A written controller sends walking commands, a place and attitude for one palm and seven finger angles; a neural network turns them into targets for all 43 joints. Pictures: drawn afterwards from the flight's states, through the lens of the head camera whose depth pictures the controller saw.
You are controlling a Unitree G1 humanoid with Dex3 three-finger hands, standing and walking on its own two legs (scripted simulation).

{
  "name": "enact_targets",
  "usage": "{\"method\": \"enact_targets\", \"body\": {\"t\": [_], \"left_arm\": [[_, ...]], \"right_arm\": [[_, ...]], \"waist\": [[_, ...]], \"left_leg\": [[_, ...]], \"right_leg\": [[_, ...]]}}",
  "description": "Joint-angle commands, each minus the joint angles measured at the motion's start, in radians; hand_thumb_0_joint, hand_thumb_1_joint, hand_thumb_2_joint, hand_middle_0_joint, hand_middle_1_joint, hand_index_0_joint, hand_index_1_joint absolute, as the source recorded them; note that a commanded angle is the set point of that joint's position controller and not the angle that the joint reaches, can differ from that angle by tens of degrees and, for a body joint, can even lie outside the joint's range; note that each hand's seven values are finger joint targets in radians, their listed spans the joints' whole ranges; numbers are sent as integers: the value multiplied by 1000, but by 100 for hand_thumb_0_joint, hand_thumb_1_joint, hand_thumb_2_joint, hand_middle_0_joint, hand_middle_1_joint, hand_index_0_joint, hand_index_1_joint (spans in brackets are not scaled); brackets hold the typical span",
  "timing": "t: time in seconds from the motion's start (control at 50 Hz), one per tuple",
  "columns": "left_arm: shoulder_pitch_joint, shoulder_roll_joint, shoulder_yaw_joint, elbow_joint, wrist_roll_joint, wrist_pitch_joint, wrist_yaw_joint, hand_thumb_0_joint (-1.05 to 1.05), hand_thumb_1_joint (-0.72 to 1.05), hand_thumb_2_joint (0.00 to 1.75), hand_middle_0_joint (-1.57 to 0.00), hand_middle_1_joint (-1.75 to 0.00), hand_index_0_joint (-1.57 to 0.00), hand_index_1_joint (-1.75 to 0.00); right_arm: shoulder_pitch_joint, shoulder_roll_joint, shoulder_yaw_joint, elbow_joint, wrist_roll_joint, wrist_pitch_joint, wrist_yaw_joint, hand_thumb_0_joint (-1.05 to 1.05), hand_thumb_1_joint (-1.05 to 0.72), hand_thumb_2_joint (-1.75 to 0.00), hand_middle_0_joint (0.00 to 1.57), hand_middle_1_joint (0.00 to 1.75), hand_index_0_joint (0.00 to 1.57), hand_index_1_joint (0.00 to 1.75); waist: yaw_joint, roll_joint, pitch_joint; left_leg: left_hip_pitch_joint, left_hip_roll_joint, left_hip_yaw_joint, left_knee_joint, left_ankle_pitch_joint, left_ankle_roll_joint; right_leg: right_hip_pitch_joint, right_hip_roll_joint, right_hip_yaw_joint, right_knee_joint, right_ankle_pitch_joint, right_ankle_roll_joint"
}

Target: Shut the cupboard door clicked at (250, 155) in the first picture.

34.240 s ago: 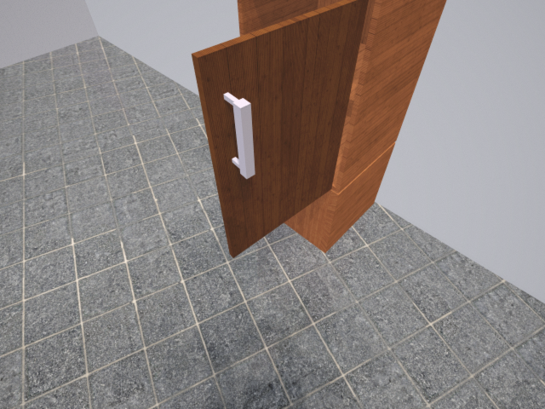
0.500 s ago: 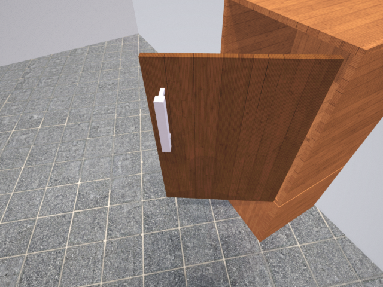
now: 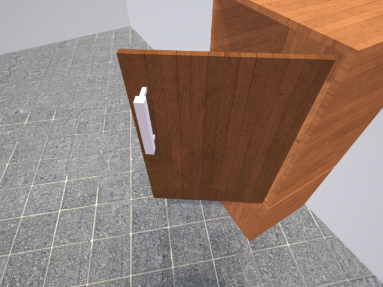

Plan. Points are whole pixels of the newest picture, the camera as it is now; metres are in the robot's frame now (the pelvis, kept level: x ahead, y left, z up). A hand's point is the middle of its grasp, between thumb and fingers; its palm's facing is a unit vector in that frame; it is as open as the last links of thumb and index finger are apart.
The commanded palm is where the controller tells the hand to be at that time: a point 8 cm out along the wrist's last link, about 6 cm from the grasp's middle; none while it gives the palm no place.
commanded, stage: come to a stop and stand still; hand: left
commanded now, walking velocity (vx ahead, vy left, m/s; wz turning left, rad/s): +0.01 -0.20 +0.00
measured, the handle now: (147, 122) +0.45 +0.13 +0.09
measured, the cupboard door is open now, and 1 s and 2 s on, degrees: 56 56 56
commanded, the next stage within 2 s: none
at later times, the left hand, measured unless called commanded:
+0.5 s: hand out of the picture +0.01 +0.16 -0.17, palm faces +0.06 -0.98 -0.20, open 7.4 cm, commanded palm none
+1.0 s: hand out of the picture +0.02 +0.29 -0.17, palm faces -0.03 -0.97 -0.23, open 7.4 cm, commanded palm none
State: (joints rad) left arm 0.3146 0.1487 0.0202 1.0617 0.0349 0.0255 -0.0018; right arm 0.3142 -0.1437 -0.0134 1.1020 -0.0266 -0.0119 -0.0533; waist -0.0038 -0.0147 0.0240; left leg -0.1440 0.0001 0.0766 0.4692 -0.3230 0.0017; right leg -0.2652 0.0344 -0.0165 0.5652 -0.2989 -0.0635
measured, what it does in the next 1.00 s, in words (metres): steps on the spot: left foot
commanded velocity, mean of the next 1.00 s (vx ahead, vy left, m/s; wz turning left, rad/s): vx -0.01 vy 0.03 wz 0.00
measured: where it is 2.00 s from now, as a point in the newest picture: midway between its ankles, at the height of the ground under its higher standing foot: outside the picture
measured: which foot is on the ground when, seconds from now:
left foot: down 0.00-0.06, up 0.08-0.52, down 0.54-1.00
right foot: down 0.00-0.84, up 0.86-1.00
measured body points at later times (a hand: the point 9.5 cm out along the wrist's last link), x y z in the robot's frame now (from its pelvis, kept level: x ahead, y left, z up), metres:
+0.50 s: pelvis +0.00 +0.00 +0.00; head +0.01 +0.00 +0.45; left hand +0.01 +0.22 -0.15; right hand +0.07 -0.23 -0.14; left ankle +0.01 +0.10 -0.73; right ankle +0.00 -0.07 -0.73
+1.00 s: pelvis +0.00 +0.10 +0.00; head +0.02 +0.11 +0.45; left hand +0.02 +0.34 -0.15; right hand +0.00 -0.14 -0.15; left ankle +0.02 +0.10 -0.73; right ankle -0.02 -0.05 -0.72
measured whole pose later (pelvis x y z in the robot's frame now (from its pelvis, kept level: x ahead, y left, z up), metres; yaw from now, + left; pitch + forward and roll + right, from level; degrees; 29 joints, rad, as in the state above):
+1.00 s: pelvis +0.00 +0.10 +0.00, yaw -2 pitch +0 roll -1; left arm 0.29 0.21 0.01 1.03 0.03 0.04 0.03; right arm 0.31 -0.18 0.00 1.04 -0.02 -0.01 -0.03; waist 0.00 -0.01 0.03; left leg -0.20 -0.15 0.10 0.37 -0.18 0.16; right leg -0.26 -0.03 0.04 0.62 -0.38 -0.03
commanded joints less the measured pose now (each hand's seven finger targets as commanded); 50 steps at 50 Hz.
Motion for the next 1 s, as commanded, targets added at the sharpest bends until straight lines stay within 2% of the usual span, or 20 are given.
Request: {"method": "enact_targets", "body": {"t": [0.0, 0.04, 0.06, 0.1, 0.16, 0.3, 0.38, 0.4, 0.42, 0.44, 0.46, 0.5, 0.54, 0.58, 0.64, 0.72, 0.8, 0.86, 0.88, 0.98], "left_arm": [[109, 89, 35, -51, -1, -15, 3, 0, 90, 90, -20, -30, -20, -30], [158, 140, 45, -38, -2, -21, 15, 0, 90, 90, -20, -30, -20, -30], [186, 130, 44, -34, -7, -26, 25, 0, 90, 90, -20, -30, -20, -30], [136, 101, 33, -38, -12, -40, 40, 0, 90, 90, -20, -30, -20, -30], [95, 111, 26, -51, -16, -61, 49, 0, 90, 90, -20, -30, -20, -30], [68, 128, 21, -44, -14, -63, 49, 0, 90, 90, -20, -30, -20, -30], [35, 109, 12, -44, -21, -59, 45, 0, 90, 90, -20, -30, -20, -30], [113, 127, 33, -25, -21, -80, 94, 0, 90, 90, -20, -30, -20, -30], [56, 197, 50, -90, -16, -81, 89, 0, 90, 90, -20, -30, -20, -30], [30, 182, 58, -109, -12, -77, 86, 0, 90, 90, -20, -30, -20, -30], [25, 168, 52, -99, -17, -73, 86, 0, 90, 90, -20, -30, -20, -30], [3, 147, 23, -113, -17, -77, 69, 0, 90, 90, -20, -30, -20, -30], [-28, 133, 19, -127, -15, -67, 59, 0, 90, 90, -20, -30, -20, -30], [-25, 131, 16, -130, -14, -54, 53, 0, 90, 90, -20, -30, -20, -30], [-2, 125, 14, -133, -8, -39, 45, 0, 90, 90, -20, -30, -20, -30], [21, 132, 9, -122, -7, -26, 37, 0, 90, 90, -20, -30, -20, -30], [8, 143, 11, -113, -9, -20, 35, 0, 90, 90, -20, -30, -20, -30], [4, 142, 10, -100, -12, -14, 38, 0, 90, 90, -20, -30, -20, -30], [6, 141, 9, -93, -13, -10, 40, 0, 90, 90, -20, -30, -20, -30], [10, 132, 5, -65, -15, -10, 41, 0, 90, 90, -20, -30, -20, -30]], "right_arm": [[28, -149, -43, -53, -1, -8, -17, 0, -90, -90, 20, 30, 20, 30], [34, -78, -30, -65, 7, -3, -16, 0, -90, -90, 20, 30, 20, 30], [-9, -75, -26, -76, 12, 2, -15, 0, -90, -90, 20, 30, 20, 30], [0, -61, -24, -67, 19, 3, -10, 0, -90, -90, 20, 30, 20, 30], [-10, -37, -19, -59, 27, 6, 4, 0, -90, -90, 20, 30, 20, 30], [-39, -57, -20, -81, 30, 12, 14, 0, -90, -90, 20, 30, 20, 30], [2, -57, -15, -61, 24, 2, 13, 0, -90, -90, 20, 30, 20, 30], [-66, -127, -43, -118, 24, -3, 12, 0, -90, -90, 20, 30, 20, 30], [47, -86, -42, -144, 25, 14, 10, 0, -90, -90, 20, 30, 20, 30], [64, -104, -40, -143, 15, 15, 8, 0, -90, -90, 20, 30, 20, 30], [36, -89, -41, -157, 25, 14, 7, 0, -90, -90, 20, 30, 20, 30], [-5, -83, -30, -177, 21, 11, 19, 0, -90, -90, 20, 30, 20, 30], [-2, -88, -26, -179, 8, 0, 31, 0, -90, -90, 20, 30, 20, 30], [-9, -128, -21, -193, 0, 0, 35, 0, -90, -90, 20, 30, 20, 30], [-18, -161, -22, -196, -4, -12, 34, 0, -90, -90, 20, 30, 20, 30], [-31, -198, -22, -195, 4, -19, 28, 0, -90, -90, 20, 30, 20, 30], [-18, -204, -25, -172, 7, -22, 21, 0, -90, -90, 20, 30, 20, 30], [5, -198, -26, -148, 10, -21, 13, 0, -90, -90, 20, 30, 20, 30], [6, -193, -25, -138, 11, -18, 12, 0, -90, -90, 20, 30, 20, 30], [0, -179, -18, -111, 12, -16, 10, 0, -90, -90, 20, 30, 20, 30]], "waist": [[19, -9, 31], [30, -239, 3], [55, -206, 6], [21, -87, -2], [12, 13, -53], [20, -76, -27], [-6, -53, -5], [7, 40, -35], [-47, -100, -93], [-35, -28, -86], [-37, -34, -67], [-37, 54, -33], [-28, 82, 71], [-14, 38, 146], [11, 59, 149], [31, 48, 73], [25, 31, 19], [12, 46, -19], [12, 50, -12], [12, 27, 6]], "left_leg": [[-124, 184, -117, -11, 143, 81], [-279, 23, 48, 238, -111, 17], [-316, 13, -10, 383, -254, 10], [-309, 37, -77, 464, -209, 2], [-271, 31, -77, 400, -145, -11], [-173, 14, -80, 145, -35, -13], [-5, 41, -100, -67, 140, 5], [-42, -1, -3, 158, -1, -31], [-185, -24, -53, 203, -98, 0], [-194, -8, -50, 196, -90, 10], [-185, 13, -54, 181, -80, 19], [-81, 37, -103, 78, 27, 19], [-71, 48, -131, -15, 74, 25], [-189, 87, -199, -91, -70, 49], [-284, 117, -305, -219, -176, 82], [-239, 156, -380, -295, -242, 101], [-122, 168, -399, -304, -150, 82], [-11, 182, -388, -296, 7, -9], [-9, 185, -380, -298, 32, -16], [22, 183, -317, -258, 223, 5]], "right_leg": [[39, -104, 123, -89, 223, -5], [194, -249, 320, -220, 435, -56], [194, -301, 373, -255, 624, -94], [183, -299, 312, -221, 804, -116], [212, -271, 262, -212, 786, -115], [170, -254, 275, -260, 560, -70], [55, -189, 218, -261, 333, 6], [120, -194, 283, -254, 940, 197], [257, -209, 276, -230, 942, 236], [271, -234, 259, -219, 1020, 218], [236, -227, 204, -196, 915, 152], [67, -233, 223, -215, 329, -44], [-59, -156, 161, -225, 22, -39], [-78, -115, 150, -241, -189, -22], [2, -67, 82, -124, -85, -2], [22, -50, 42, -31, -58, 14], [-30, -54, 47, 10, -76, 18], [-82, -57, 63, 69, -93, 28], [-83, -60, 67, 88, -96, 31], [-62, -72, 67, 30, -91, 34]]}}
